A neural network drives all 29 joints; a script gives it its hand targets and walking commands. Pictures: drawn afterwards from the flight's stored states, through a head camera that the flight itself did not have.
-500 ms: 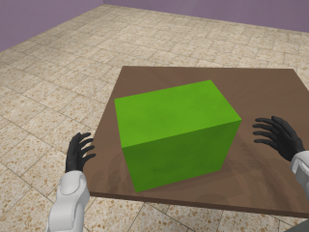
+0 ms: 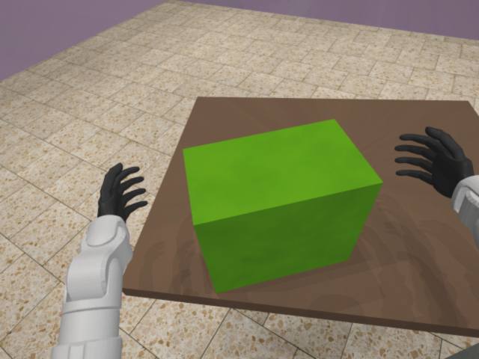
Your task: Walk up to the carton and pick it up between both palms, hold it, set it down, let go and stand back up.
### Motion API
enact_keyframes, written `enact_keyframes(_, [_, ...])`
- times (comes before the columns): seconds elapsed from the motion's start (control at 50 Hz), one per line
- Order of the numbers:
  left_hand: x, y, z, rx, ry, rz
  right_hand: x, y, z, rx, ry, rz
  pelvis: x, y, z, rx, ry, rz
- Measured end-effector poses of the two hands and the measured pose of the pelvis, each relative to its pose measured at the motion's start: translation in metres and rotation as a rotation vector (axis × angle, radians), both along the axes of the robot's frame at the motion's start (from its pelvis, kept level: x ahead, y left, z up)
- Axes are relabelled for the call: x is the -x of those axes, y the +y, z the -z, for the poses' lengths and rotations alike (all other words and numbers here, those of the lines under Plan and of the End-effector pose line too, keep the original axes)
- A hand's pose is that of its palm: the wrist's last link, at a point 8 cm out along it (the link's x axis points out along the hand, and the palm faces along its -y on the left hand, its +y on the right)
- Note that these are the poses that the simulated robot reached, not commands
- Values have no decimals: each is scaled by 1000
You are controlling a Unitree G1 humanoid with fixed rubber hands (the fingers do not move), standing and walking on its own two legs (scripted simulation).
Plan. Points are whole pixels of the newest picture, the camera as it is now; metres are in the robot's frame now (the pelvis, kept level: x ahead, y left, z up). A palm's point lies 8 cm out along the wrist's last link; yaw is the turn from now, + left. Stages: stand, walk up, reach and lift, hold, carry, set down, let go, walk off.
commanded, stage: reach and lift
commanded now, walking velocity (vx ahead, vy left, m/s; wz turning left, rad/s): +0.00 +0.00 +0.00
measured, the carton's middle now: (272, 209) +0.42 +0.03 -0.01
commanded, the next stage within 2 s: none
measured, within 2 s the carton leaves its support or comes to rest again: neither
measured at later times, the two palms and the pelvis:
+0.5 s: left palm (111, 180) +0.33 +0.27 +0.15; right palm (429, 130) +0.47 -0.21 +0.16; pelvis +0.00 +0.00 +0.00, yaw +1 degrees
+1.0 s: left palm (125, 219) +0.32 +0.28 +0.06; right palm (394, 168) +0.47 -0.19 +0.08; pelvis -0.01 +0.00 -0.01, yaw +1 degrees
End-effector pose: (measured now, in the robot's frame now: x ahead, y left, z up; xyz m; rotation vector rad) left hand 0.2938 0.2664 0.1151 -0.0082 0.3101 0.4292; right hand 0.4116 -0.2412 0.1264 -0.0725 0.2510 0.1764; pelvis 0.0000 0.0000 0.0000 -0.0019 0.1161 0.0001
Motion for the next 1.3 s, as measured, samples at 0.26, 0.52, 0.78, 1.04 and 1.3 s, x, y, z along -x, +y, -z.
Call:
enact_keyframes(0.26, [-19, 11, -26, -24, -5, -17, -37, 25, -22, -39, -4, -23, 0, 3, 1, 2, 30, -10])
enact_keyframes(0.52, [-42, 8, -34, -40, 9, 0, -63, 29, -38, -67, -15, -14, -4, 1, 2, 7, 65, -13])
enact_keyframes(0.78, [-40, 12, 13, -59, 59, 9, -66, 36, 6, -36, 8, -5, -4, 0, 4, 13, 97, -21])
enact_keyframes(1.04, [-28, 8, 61, -47, 61, 18, -61, 58, 55, -8, 32, -31, 9, 1, 9, 16, 162, -12])
enact_keyframes(1.3, [-46, -7, 81, -37, 3, 36, -69, 59, 80, -12, 10, 2, -2, 1, 17, 24, 240, -10])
